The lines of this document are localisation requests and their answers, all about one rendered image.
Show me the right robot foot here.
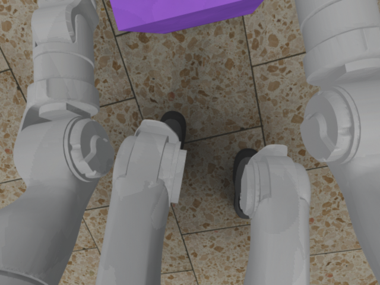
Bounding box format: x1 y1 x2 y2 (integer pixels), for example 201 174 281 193
233 148 257 219

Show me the robot right upper arm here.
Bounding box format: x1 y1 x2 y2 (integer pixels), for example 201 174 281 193
300 79 380 284

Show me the robot left forearm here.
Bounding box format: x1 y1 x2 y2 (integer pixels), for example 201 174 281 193
13 0 100 164

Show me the right robot shin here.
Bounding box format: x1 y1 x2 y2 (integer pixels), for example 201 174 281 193
239 144 311 216

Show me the robot right forearm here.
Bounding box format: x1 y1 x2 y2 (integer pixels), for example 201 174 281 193
294 0 380 89

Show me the robot left upper arm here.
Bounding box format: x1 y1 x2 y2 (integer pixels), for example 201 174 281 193
0 116 115 285

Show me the carton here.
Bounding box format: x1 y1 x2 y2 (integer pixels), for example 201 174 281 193
110 0 263 34

